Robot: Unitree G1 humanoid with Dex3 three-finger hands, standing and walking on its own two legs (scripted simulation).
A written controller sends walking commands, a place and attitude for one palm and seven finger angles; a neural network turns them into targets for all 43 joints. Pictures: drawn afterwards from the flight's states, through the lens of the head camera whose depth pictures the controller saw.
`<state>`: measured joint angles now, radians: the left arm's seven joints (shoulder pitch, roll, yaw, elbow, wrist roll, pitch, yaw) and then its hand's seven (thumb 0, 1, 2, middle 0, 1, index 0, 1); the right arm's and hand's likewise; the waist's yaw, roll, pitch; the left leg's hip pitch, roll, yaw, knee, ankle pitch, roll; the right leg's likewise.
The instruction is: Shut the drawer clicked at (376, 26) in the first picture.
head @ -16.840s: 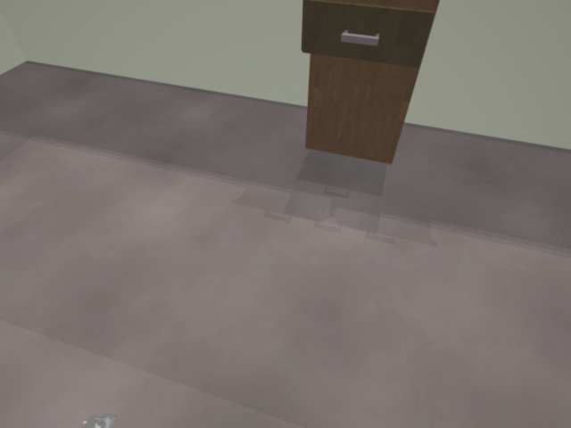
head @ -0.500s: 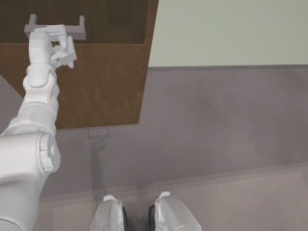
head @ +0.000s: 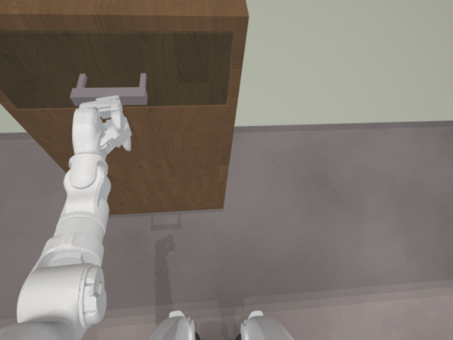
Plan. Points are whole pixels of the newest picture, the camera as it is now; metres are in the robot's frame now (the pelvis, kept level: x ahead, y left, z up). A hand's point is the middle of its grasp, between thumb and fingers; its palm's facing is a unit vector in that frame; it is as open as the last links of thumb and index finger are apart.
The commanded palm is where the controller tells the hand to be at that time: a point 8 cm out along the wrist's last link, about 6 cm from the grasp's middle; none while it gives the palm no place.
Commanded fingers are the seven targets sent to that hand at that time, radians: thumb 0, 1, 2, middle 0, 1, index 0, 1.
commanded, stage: draw the hand back to the body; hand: left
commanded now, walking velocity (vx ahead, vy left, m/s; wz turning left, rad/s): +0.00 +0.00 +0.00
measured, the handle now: (111, 87) +0.57 +0.19 +0.06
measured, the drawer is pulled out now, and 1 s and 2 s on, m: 0.00 0.00 0.00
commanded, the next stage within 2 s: step back with the hand held close in 1.30 s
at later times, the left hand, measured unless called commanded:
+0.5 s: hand (71, 191) +0.32 +0.18 +0.13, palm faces +0.10 -0.99 -0.13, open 3.3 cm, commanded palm +0.28 +0.24 +0.15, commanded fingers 0.00 0.90 0.90 -1.40 -1.60 -1.40 -1.60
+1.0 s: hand out of the picture +0.22 +0.22 +0.20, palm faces +0.35 -0.87 -0.35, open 3.3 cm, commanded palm +0.16 +0.27 +0.23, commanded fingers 0.00 0.90 0.90 -1.40 -1.60 -1.40 -1.60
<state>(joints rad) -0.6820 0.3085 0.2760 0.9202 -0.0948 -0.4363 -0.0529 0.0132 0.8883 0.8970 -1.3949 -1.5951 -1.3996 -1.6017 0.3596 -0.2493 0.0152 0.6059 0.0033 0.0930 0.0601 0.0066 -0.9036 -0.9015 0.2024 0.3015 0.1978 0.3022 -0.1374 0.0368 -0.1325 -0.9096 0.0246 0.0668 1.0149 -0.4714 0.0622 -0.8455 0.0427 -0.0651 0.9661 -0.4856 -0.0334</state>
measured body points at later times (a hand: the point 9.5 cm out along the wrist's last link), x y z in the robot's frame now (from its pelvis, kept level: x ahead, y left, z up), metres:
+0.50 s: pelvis +0.00 -0.02 +0.04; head +0.03 -0.03 +0.49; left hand +0.31 +0.24 +0.14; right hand +0.19 -0.25 -0.04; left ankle +0.00 +0.08 -0.67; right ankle -0.02 -0.10 -0.67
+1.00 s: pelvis +0.02 -0.01 +0.07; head +0.00 -0.04 +0.52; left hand +0.19 +0.27 +0.22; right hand +0.20 -0.23 -0.02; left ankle +0.00 +0.08 -0.67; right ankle -0.02 -0.10 -0.67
